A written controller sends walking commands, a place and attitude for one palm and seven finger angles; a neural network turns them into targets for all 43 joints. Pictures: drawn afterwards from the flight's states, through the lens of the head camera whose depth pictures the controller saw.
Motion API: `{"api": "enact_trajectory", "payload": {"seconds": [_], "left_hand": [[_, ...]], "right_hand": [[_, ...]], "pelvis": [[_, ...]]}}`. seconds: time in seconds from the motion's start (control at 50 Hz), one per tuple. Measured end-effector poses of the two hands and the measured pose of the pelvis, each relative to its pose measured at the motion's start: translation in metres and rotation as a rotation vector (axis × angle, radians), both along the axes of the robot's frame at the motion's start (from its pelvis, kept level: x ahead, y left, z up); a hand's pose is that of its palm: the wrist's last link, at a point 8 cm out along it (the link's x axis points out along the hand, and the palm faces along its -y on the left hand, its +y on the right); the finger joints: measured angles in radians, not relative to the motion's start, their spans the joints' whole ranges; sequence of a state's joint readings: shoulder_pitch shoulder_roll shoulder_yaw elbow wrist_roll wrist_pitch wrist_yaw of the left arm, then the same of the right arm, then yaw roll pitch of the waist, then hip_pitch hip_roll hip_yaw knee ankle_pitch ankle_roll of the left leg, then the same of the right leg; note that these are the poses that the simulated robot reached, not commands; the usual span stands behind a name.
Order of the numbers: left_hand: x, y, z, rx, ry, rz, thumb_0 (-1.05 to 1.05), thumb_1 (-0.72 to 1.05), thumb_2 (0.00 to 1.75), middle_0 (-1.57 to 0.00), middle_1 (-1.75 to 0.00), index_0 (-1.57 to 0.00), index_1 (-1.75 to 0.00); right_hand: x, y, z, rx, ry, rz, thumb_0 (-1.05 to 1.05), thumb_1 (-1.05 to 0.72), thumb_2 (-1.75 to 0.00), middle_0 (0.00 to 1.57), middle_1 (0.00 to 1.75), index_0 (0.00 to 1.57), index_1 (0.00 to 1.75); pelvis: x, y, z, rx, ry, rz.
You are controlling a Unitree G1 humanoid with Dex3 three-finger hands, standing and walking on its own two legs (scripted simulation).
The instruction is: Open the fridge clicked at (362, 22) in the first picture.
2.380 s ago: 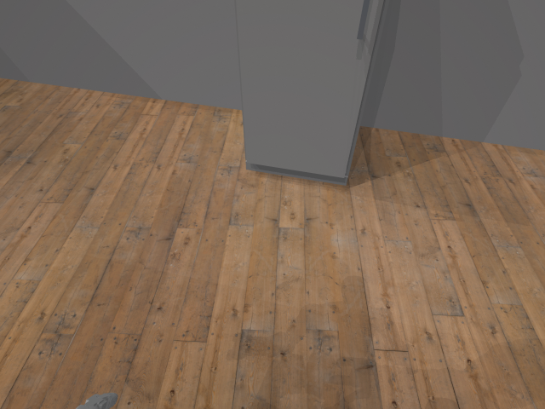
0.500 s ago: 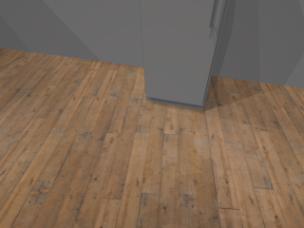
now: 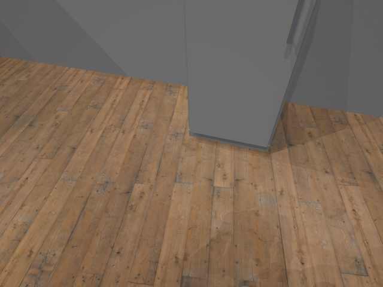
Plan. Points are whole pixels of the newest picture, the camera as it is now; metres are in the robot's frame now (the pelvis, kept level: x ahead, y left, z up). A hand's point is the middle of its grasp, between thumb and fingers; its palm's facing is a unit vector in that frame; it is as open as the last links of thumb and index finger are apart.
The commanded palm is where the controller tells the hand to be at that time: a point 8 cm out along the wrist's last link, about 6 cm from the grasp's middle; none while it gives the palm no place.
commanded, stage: walk to a spot facing it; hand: right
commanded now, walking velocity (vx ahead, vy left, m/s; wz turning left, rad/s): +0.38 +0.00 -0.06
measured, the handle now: (298, 7) +1.06 -0.31 +0.16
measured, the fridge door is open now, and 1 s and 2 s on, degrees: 0 0 0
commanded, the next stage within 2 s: turn to face it in 0.44 s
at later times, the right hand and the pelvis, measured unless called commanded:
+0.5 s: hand (282, 241) +0.29 -0.21 -0.17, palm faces -0.05 +0.99 -0.15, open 7.3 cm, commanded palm none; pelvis +0.23 -0.03 +0.01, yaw +4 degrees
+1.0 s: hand (264, 185) +0.47 -0.18 -0.17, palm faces +0.09 +0.98 -0.18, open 7.2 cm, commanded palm none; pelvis +0.40 +0.00 +0.00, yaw -3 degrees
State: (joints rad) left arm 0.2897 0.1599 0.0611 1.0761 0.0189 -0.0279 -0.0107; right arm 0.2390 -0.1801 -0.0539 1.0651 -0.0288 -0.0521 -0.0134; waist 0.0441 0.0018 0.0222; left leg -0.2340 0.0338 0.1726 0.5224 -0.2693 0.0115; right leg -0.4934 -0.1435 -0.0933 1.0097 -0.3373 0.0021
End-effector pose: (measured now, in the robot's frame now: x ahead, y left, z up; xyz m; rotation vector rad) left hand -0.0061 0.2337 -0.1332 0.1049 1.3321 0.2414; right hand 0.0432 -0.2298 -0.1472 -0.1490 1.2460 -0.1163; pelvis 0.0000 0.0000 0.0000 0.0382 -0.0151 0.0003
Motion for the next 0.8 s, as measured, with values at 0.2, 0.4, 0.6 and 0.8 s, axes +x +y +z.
{"api": "enact_trajectory", "payload": {"seconds": [0.2,0.4,0.6,0.8], "left_hand": [[0.172,-0.034,0.015,0.057,-0.246,-0.119,0.00,0.92,0.90,-0.20,-0.30,-0.20,-0.29],[0.154,-0.054,0.017,0.005,0.046,0.007,0.00,0.94,0.90,-0.20,-0.30,-0.20,-0.29],[0.152,-0.062,-0.008,-0.121,0.324,0.172,0.00,0.92,0.90,-0.20,-0.30,-0.20,-0.29],[0.314,-0.010,-0.018,-0.086,0.134,0.071,0.01,0.91,0.90,-0.20,-0.30,-0.20,-0.29]], "right_hand": [[0.033,-0.033,-0.023,0.059,0.143,-0.073,0.01,-0.92,-0.90,0.20,0.30,0.20,0.29],[0.164,-0.039,0.009,0.044,0.084,-0.029,0.01,-0.91,-0.90,0.19,0.30,0.19,0.29],[0.339,0.002,0.000,-0.006,0.004,0.125,0.01,-0.92,-0.90,0.19,0.30,0.19,0.29],[0.411,0.026,0.015,-0.043,-0.093,0.052,-0.01,-0.95,-0.90,0.20,0.30,0.20,0.29]], "pelvis": [[0.093,-0.037,-0.009,0.002,-0.010,-0.001],[0.184,-0.042,0.015,-0.025,0.008,0.040],[0.291,-0.005,-0.009,-0.037,-0.004,0.098],[0.356,0.019,-0.001,-0.029,-0.002,0.028]]}}
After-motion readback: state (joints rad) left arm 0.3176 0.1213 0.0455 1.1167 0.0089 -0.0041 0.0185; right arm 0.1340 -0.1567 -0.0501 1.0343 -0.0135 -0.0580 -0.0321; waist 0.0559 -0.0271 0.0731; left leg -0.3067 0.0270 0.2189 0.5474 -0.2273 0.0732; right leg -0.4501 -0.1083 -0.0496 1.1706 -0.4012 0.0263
